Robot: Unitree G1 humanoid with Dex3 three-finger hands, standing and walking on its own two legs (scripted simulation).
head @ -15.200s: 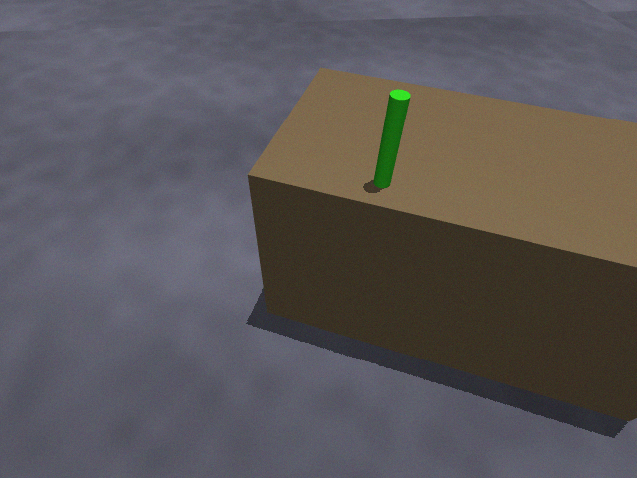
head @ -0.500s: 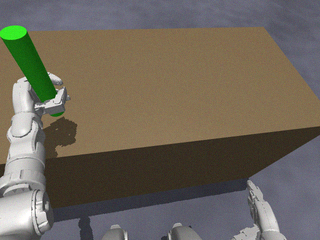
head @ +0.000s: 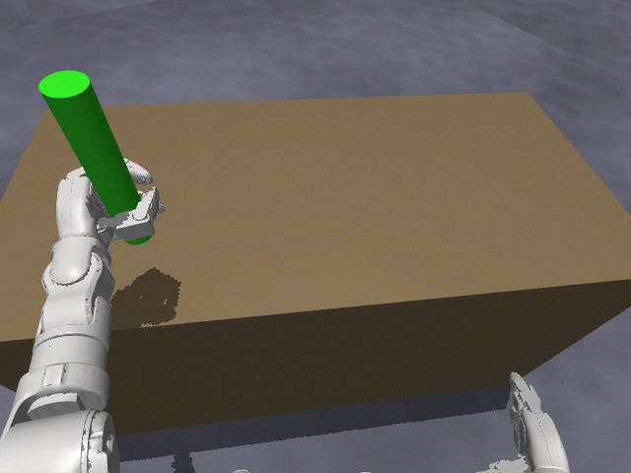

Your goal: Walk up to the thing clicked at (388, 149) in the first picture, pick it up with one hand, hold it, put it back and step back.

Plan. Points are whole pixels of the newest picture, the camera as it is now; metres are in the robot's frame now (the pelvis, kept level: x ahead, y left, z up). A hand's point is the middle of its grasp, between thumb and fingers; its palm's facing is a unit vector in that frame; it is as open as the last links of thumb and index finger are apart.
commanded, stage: lift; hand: left
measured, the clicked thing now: (109, 174) +0.42 +0.22 +0.16
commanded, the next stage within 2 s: hold in 0.88 s
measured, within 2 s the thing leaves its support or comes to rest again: neither
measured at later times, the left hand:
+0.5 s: hand (127, 210) +0.35 +0.18 +0.18, palm faces +0.18 -0.98 +0.00, open 5.1 cm
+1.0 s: hand (115, 210) +0.32 +0.17 +0.21, palm faces +0.18 -0.98 +0.00, open 5.1 cm
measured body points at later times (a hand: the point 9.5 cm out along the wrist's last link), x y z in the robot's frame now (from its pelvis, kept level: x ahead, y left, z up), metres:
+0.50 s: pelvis -0.01 -0.01 +0.02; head -0.02 -0.02 +0.47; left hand +0.34 +0.23 +0.18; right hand +0.15 -0.27 -0.05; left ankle +0.01 +0.11 -0.70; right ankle -0.02 -0.14 -0.70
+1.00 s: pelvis -0.01 -0.02 +0.03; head -0.04 -0.03 +0.48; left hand +0.31 +0.22 +0.21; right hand +0.15 -0.28 -0.04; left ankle +0.01 +0.11 -0.70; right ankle -0.02 -0.14 -0.70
